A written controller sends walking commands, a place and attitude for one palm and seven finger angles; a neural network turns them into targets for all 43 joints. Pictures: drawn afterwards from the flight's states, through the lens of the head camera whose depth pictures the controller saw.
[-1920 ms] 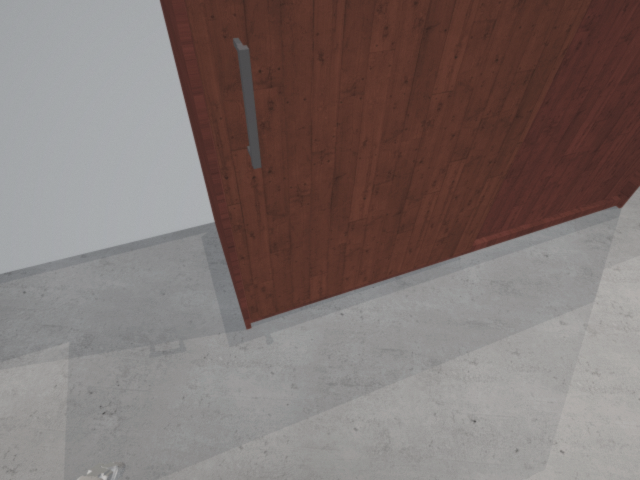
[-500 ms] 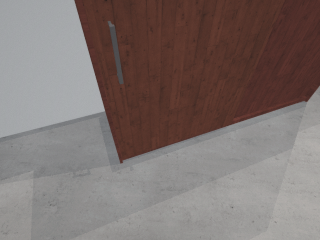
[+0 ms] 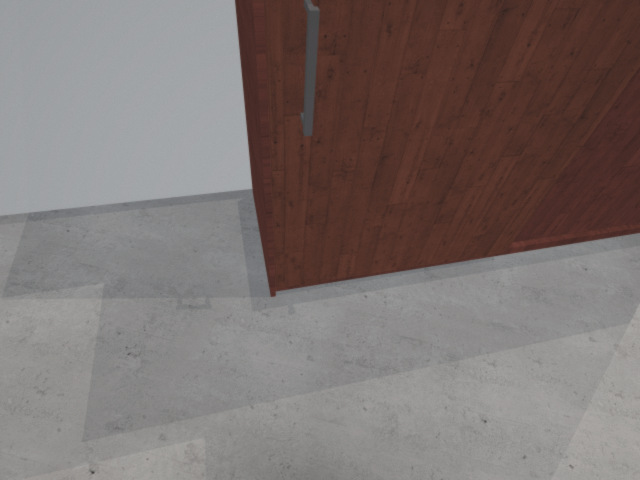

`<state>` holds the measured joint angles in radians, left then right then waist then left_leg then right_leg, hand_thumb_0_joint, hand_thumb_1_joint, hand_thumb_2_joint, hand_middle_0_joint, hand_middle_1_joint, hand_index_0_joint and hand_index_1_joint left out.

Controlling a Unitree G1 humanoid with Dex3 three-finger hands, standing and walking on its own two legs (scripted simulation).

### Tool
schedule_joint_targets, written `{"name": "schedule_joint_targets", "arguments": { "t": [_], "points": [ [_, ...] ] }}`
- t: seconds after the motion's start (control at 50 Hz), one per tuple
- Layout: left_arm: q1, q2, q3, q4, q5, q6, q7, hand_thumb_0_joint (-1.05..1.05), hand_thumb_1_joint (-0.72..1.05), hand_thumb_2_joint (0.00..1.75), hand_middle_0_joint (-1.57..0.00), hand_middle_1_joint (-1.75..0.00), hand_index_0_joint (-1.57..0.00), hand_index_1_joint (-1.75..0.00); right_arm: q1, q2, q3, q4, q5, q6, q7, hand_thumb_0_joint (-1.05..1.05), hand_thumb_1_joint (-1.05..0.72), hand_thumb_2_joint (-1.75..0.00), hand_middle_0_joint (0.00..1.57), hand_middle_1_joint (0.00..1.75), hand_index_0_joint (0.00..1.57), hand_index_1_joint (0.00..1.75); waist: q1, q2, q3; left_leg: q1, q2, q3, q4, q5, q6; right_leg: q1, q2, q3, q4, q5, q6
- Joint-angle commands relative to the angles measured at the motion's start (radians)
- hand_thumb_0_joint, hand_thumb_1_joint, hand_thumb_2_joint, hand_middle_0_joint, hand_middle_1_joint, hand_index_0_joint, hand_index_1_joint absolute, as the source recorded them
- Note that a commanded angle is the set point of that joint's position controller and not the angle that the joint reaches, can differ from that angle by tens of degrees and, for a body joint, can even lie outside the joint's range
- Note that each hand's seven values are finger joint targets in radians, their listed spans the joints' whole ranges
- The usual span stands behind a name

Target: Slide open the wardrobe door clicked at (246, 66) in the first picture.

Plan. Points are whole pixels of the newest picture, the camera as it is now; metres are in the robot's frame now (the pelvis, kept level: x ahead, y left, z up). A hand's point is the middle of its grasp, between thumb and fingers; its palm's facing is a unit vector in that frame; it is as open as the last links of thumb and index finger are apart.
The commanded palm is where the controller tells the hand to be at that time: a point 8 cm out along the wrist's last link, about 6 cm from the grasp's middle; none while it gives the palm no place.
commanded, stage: turn to face it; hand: left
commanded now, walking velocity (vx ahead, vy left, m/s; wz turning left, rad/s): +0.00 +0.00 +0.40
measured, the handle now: (307, 73) +0.79 +0.06 +0.10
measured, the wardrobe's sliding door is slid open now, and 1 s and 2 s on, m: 0.00 0.00 0.00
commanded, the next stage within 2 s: take the last steps up to it in 0.48 s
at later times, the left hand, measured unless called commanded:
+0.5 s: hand out of the picture +0.02 +0.19 -0.15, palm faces +0.17 -0.95 -0.27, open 7.4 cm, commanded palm none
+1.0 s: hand out of the picture -0.11 +0.13 -0.17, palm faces +0.23 -0.97 -0.09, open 7.4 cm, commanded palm none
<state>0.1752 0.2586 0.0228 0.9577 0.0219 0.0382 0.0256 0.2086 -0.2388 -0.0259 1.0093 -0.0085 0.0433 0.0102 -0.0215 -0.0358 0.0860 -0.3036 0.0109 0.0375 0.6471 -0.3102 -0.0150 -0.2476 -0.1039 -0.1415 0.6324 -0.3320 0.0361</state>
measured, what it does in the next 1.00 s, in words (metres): steps on the spot: right foot, then left foot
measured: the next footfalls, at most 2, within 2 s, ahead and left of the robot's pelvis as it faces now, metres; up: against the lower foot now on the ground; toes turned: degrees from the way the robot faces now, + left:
right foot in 0.50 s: +0.02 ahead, -0.12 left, +0.00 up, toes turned +6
left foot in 0.92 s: -0.01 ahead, +0.11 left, +0.00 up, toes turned +17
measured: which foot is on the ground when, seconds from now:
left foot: down 0.00-0.50, up 0.52-0.90, down 0.92-1.00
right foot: down 0.00-0.00, up 0.02-0.48, down 0.50-0.92, up 0.94-1.00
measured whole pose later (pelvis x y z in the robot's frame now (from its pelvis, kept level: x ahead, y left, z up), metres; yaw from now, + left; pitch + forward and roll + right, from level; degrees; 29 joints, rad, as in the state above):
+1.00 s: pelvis +0.02 -0.01 +0.01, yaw +9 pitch +0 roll -1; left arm 0.46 0.16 0.05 1.15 0.04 0.04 -0.02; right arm 0.25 -0.12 -0.04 1.04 -0.03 -0.05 -0.04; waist 0.03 -0.08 0.00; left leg -0.16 0.07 0.13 0.51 -0.35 0.00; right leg -0.33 -0.01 -0.06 0.89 -0.42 -0.02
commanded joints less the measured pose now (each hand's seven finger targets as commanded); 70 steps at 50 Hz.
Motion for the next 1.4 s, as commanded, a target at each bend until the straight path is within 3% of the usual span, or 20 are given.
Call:
{"name": "schedule_joint_targets", "arguments": {
  "t": [0.0, 0.06, 0.26, 0.42, 0.44, 0.48, 0.54, 0.6, 0.76, 0.84, 0.86, 0.9, 0.92, 1.04, 1.22, 1.26, 1.3, 1.32, 1.34, 1.38],
  "points": [
    [-0.042, 0.099, 0.037, -0.121, -0.006, 0.005, 0.008, 0.00, 0.90, 0.90, -0.20, -0.30, -0.20, -0.30, 0.151, -0.259, -0.070, -0.047, -0.012, -0.031, -0.018, 0.00, -0.90, -0.90, 0.20, 0.30, 0.20, 0.30, -0.048, 0.306, -0.082, 0.112, 0.373, -0.523, -0.392, 0.396, 0.199, -0.282, 0.039, 0.136, 0.439, -0.301, 0.014],
    [-0.022, 0.101, 0.053, -0.082, 0.001, 0.009, -0.003, 0.00, 0.90, 0.90, -0.20, -0.30, -0.20, -0.30, 0.033, -0.184, -0.055, -0.090, -0.012, -0.033, -0.028, 0.00, -0.90, -0.90, 0.20, 0.30, 0.20, 0.30, 0.003, 0.175, -0.064, 0.021, 0.262, -0.418, -0.420, 0.008, 0.166, -0.283, 0.005, 0.175, 0.517, -0.106, 0.008],
    [0.008, 0.027, 0.046, -0.062, -0.004, -0.001, -0.004, 0.00, 0.90, 0.90, -0.20, -0.30, -0.20, -0.30, 0.106, -0.131, -0.063, -0.065, -0.013, -0.034, -0.038, 0.00, -0.90, -0.90, 0.20, 0.30, 0.20, 0.30, -0.026, 0.158, -0.130, 0.200, 0.211, -0.378, -0.380, 0.179, 0.200, -0.250, 0.048, 0.135, 0.251, -0.113, 0.029],
    [0.149, 0.011, 0.041, -0.020, -0.012, -0.016, 0.009, 0.00, 0.90, 0.90, -0.20, -0.30, -0.20, -0.30, 0.043, -0.125, -0.068, -0.070, -0.010, -0.023, -0.028, 0.00, -0.90, -0.90, 0.20, 0.30, 0.20, 0.30, 0.033, 0.168, -0.142, 0.040, 0.143, -0.353, -0.320, 0.183, 0.140, 0.069, 0.093, 0.106, -0.147, 0.047, 0.003],
    [0.174, 0.029, 0.043, -0.013, -0.010, -0.023, 0.013, 0.00, 0.90, 0.90, -0.20, -0.30, -0.20, -0.30, 0.037, -0.103, -0.065, -0.073, -0.004, -0.022, -0.023, 0.00, -0.90, -0.90, 0.20, 0.30, 0.20, 0.30, 0.045, 0.119, -0.132, -0.044, 0.101, -0.319, -0.283, 0.112, 0.101, 0.167, 0.067, 0.123, -0.269, 0.109, -0.003],
    [0.164, 0.169, 0.067, -0.035, 0.011, -0.035, 0.021, 0.00, 0.90, 0.90, -0.20, -0.30, -0.20, -0.30, 0.019, -0.015, -0.053, -0.112, 0.000, -0.018, -0.018, 0.00, -0.90, -0.90, 0.20, 0.30, 0.20, 0.30, 0.056, -0.271, -0.047, -0.289, -0.087, -0.083, 0.089, -0.162, -0.008, 0.162, -0.306, 0.518, -0.448, 0.019, -0.149],
    [0.044, 0.094, 0.055, -0.069, 0.000, -0.040, 0.020, 0.00, 0.90, 0.90, -0.20, -0.30, -0.20, -0.30, 0.018, -0.066, -0.076, -0.071, -0.016, 0.010, -0.009, 0.00, -0.90, -0.90, 0.20, 0.30, 0.20, 0.30, 0.009, -0.142, 0.036, -0.216, -0.028, -0.118, 0.420, -0.096, -0.002, -0.084, -0.222, 0.370, -0.447, 0.026, -0.169],
    [0.094, 0.038, 0.034, -0.043, -0.001, -0.060, 0.009, 0.00, 0.90, 0.90, -0.20, -0.30, -0.20, -0.30, 0.083, -0.022, -0.062, -0.036, -0.020, 0.001, -0.005, 0.00, -0.90, -0.90, 0.20, 0.30, 0.20, 0.30, -0.004, -0.083, -0.005, -0.223, -0.006, -0.070, 0.453, 0.003, -0.015, 0.020, -0.127, 0.247, -0.415, 0.073, -0.140],
    [0.301, 0.038, 0.037, 0.074, 0.014, -0.076, -0.009, 0.00, 0.90, 0.90, -0.20, -0.30, -0.20, -0.30, -0.067, 0.003, -0.047, -0.064, -0.025, -0.043, -0.002, 0.00, -0.90, -0.90, 0.20, 0.30, 0.20, 0.30, 0.081, -0.129, 0.027, -0.198, 0.061, 0.043, 0.121, -0.126, -0.006, 0.126, -0.150, 0.347, -0.454, -0.073, -0.222],
    [0.270, 0.036, 0.043, 0.104, 0.002, -0.066, -0.017, 0.00, 0.90, 0.90, -0.20, -0.30, -0.20, -0.30, 0.066, 0.029, -0.032, -0.002, -0.018, -0.073, -0.022, 0.00, -0.90, -0.90, 0.20, 0.30, 0.20, 0.30, 0.019, -0.078, -0.038, 0.110, 0.029, 0.104, -0.174, 0.002, 0.008, 0.024, -0.069, 0.268, -0.322, 0.023, -0.180],
    [0.254, 0.010, 0.041, 0.105, -0.005, -0.065, -0.021, 0.00, 0.90, 0.90, -0.20, -0.30, -0.20, -0.30, 0.145, 0.003, -0.037, 0.032, -0.015, -0.083, -0.031, 0.00, -0.90, -0.90, 0.20, 0.30, 0.20, 0.30, -0.015, -0.001, -0.057, 0.271, 0.066, 0.063, -0.267, 0.033, 0.018, -0.080, -0.028, 0.224, -0.219, 0.003, -0.145],
    [0.194, -0.052, 0.026, 0.049, 0.003, -0.064, -0.038, 0.00, 0.90, 0.90, -0.20, -0.30, -0.20, -0.30, 0.333, -0.171, -0.079, 0.078, -0.024, -0.088, -0.053, 0.00, -0.90, -0.90, 0.20, 0.30, 0.20, 0.30, -0.092, 0.328, -0.053, 0.466, 0.463, -0.431, -0.458, -0.108, 0.156, -0.445, 0.101, 0.049, 0.226, -0.201, -0.053],
    [0.130, -0.020, 0.038, 0.032, 0.018, -0.055, -0.040, 0.00, 0.90, 0.90, -0.20, -0.30, -0.20, -0.30, 0.329, -0.172, -0.076, 0.080, -0.026, -0.082, -0.059, 0.00, -0.90, -0.90, 0.20, 0.30, 0.20, 0.30, -0.096, 0.214, -0.002, 0.394, 0.509, -0.436, -0.474, -0.095, 0.192, -0.475, 0.061, 0.119, 0.355, -0.202, -0.059],
    [0.169, -0.061, 0.050, 0.084, 0.015, -0.026, -0.071, 0.00, 0.90, 0.90, -0.20, -0.30, -0.20, -0.30, 0.210, -0.044, -0.036, 0.064, -0.018, -0.114, -0.069, 0.00, -0.90, -0.90, 0.20, 0.30, 0.20, 0.30, 0.006, 0.175, 0.075, 0.208, 0.323, -0.058, -0.457, 0.219, 0.126, -0.427, 0.005, 0.129, 0.491, 0.083, -0.014],
    [-0.042, -0.055, 0.044, 0.013, 0.001, -0.034, -0.081, 0.00, 0.90, 0.90, -0.20, -0.30, -0.20, -0.30, 0.269, -0.073, -0.051, 0.102, -0.030, -0.108, -0.056, 0.00, -0.90, -0.90, 0.20, 0.30, 0.20, 0.30, -0.020, 0.231, 0.113, 0.202, 0.306, 0.056, -0.424, 0.368, 0.109, -0.288, 0.017, 0.008, 0.073, 0.140, -0.031],
    [0.007, -0.023, 0.051, 0.029, 0.000, -0.043, -0.077, 0.00, 0.90, 0.90, -0.20, -0.30, -0.20, -0.30, 0.256, -0.101, -0.064, 0.105, -0.028, -0.104, -0.051, 0.00, -0.90, -0.90, 0.20, 0.30, 0.20, 0.30, 0.010, 0.211, 0.056, 0.197, 0.312, 0.068, -0.324, 0.518, 0.098, -0.144, 0.058, -0.020, 0.021, 0.113, -0.058],
    [0.256, 0.039, 0.075, 0.105, 0.003, -0.066, -0.068, 0.00, 0.90, 0.90, -0.20, -0.30, -0.20, -0.30, 0.216, -0.108, -0.066, 0.098, -0.019, -0.102, -0.045, 0.00, -0.90, -0.90, 0.20, 0.30, 0.20, 0.30, 0.134, 0.110, -0.105, 0.139, 0.251, 0.131, -0.008, 0.562, 0.047, 0.191, 0.098, -0.024, -0.092, 0.162, -0.083],
    [0.390, 0.141, 0.103, 0.144, 0.011, -0.083, -0.055, 0.00, 0.90, 0.90, -0.20, -0.30, -0.20, -0.30, 0.255, -0.062, -0.057, 0.091, -0.007, -0.101, -0.032, 0.00, -0.90, -0.90, 0.20, 0.30, 0.20, 0.30, 0.186, -0.108, -0.248, -0.042, 0.170, 0.172, 0.304, 0.265, 0.019, 0.433, -0.074, 0.174, -0.165, 0.083, -0.131],
    [0.419, 0.236, 0.117, 0.156, 0.000, -0.083, -0.042, 0.00, 0.90, 0.90, -0.20, -0.30, -0.20, -0.30, 0.283, 0.016, -0.037, 0.053, 0.003, -0.100, -0.032, 0.00, -0.90, -0.90, 0.20, 0.30, 0.20, 0.30, 0.156, -0.340, -0.337, -0.241, 0.033, 0.095, 0.616, -0.294, 0.003, 0.526, -0.299, 0.567, -0.285, 0.130, -0.207],
    [0.268, 0.180, 0.104, 0.118, -0.008, -0.076, -0.026, 0.00, 0.90, 0.90, -0.20, -0.30, -0.20, -0.30, 0.175, 0.022, -0.041, 0.030, 0.009, -0.088, -0.026, 0.00, -0.90, -0.90, 0.20, 0.30, 0.20, 0.30, 0.122, -0.203, -0.232, -0.285, 0.115, -0.031, 0.761, -0.190, 0.047, 0.315, -0.274, 0.515, -0.376, -0.045, -0.226]
  ]
}}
